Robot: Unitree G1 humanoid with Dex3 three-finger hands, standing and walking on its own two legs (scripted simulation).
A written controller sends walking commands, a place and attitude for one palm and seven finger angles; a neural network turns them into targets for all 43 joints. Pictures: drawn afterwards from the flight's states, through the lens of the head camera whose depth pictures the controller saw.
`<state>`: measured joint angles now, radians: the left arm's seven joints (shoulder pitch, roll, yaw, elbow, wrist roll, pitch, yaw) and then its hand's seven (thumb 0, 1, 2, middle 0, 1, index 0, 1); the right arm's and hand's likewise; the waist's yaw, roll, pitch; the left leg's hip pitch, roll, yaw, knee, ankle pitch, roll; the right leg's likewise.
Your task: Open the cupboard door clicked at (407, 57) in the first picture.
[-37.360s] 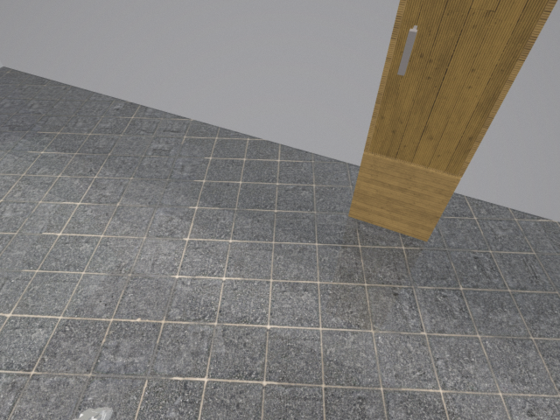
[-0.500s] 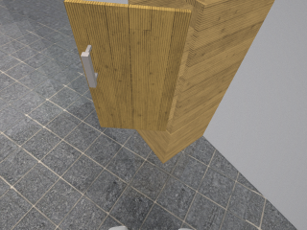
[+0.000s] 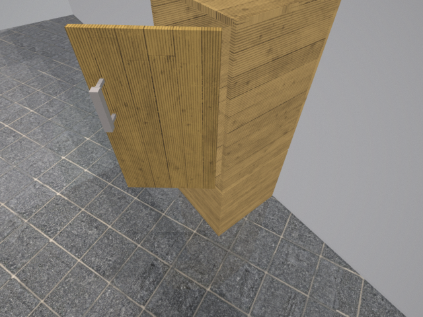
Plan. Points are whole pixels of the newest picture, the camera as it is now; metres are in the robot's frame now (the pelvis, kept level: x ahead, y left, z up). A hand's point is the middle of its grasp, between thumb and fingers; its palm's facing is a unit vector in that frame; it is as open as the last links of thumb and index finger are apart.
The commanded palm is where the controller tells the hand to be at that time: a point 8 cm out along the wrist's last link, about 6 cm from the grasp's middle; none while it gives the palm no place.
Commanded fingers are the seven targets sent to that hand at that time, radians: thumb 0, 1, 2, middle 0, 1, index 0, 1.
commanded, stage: come to a stop and stand still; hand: left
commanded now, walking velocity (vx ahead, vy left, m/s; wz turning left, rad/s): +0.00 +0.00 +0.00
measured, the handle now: (105, 105) +0.59 +0.30 +0.06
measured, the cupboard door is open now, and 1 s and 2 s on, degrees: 51 51 51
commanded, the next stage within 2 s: look again from close up in 0.80 s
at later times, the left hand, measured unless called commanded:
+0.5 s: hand out of the picture +0.01 +0.16 -0.18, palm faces +0.06 -0.99 -0.15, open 7.4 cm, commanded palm none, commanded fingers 0.00 0.90 0.90 -0.20 -0.30 -0.20 -0.30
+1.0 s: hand out of the picture +0.04 +0.19 -0.18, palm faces -0.01 -0.98 -0.20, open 7.4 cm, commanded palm none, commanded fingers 0.00 0.90 0.90 -0.20 -0.30 -0.20 -0.30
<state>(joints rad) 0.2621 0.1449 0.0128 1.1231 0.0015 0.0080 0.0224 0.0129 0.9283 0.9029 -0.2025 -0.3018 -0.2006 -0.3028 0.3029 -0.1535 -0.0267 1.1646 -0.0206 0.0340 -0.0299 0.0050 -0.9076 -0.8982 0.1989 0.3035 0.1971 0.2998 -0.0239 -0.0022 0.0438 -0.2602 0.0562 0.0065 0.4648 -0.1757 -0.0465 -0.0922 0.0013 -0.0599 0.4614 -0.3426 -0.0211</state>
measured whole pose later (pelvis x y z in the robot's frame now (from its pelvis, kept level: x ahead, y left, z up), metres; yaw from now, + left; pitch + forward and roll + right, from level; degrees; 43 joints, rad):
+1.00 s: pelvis +0.03 +0.02 +0.00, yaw -1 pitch +0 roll -1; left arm 0.30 0.14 0.00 1.08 0.02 -0.04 0.05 0.00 0.91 0.90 -0.20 -0.30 -0.20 -0.30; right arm 0.23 -0.18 -0.02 1.06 -0.02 0.00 -0.02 0.01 -0.91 -0.90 0.20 0.30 0.20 0.30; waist -0.01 0.01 0.05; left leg -0.28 0.05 0.03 0.56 -0.28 -0.02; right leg -0.08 -0.01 -0.04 0.47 -0.38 0.01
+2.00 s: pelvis +0.04 +0.04 -0.01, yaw -2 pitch +0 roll +2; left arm 0.30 0.16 0.01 1.05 0.02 -0.02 0.03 0.00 0.91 0.90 -0.20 -0.30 -0.20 -0.30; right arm 0.28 -0.15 0.00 1.06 -0.02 0.00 -0.03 0.01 -0.92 -0.90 0.20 0.30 0.20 0.30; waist 0.01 -0.01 0.03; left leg -0.27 -0.02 0.09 0.56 -0.29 0.02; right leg -0.22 -0.04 -0.07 0.61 -0.37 -0.02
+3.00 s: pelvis -0.01 +0.06 +0.00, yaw -1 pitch -3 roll -1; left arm 0.27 0.25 -0.01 1.03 0.02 0.00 0.01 0.01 0.91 0.90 -0.20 -0.30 -0.20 -0.30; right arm 0.23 -0.24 0.00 1.05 -0.02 0.00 0.00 0.01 -0.90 -0.90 0.20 0.30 0.20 0.30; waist 0.00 -0.02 0.00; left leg -0.22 0.00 0.06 0.43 -0.16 0.04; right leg -0.15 -0.02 -0.10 0.42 -0.22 -0.01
